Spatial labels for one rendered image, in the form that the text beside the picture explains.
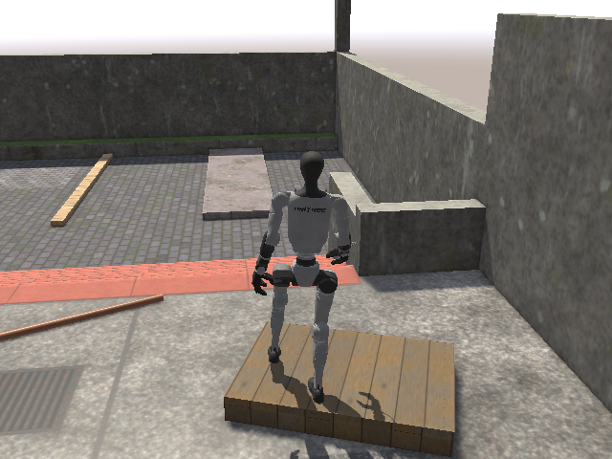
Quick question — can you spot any right robot upper arm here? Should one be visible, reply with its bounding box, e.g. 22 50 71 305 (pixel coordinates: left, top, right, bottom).
330 193 350 246

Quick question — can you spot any right robot forearm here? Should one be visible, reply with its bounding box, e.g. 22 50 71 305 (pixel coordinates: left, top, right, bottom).
338 232 351 257

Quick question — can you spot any robot torso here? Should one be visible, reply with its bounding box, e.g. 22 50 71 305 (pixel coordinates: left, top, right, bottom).
287 188 332 287

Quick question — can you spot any robot right hand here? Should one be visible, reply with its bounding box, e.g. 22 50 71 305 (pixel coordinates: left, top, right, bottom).
326 249 349 265

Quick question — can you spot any robot left hand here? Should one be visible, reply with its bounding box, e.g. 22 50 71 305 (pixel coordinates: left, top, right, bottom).
251 272 273 295

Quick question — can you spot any left robot upper arm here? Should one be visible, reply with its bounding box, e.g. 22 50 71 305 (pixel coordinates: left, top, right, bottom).
265 191 291 246

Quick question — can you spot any robot right thigh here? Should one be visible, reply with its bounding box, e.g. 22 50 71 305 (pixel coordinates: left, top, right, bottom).
311 270 338 341

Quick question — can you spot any left robot forearm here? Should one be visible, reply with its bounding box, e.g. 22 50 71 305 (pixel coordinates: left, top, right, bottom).
254 231 274 275

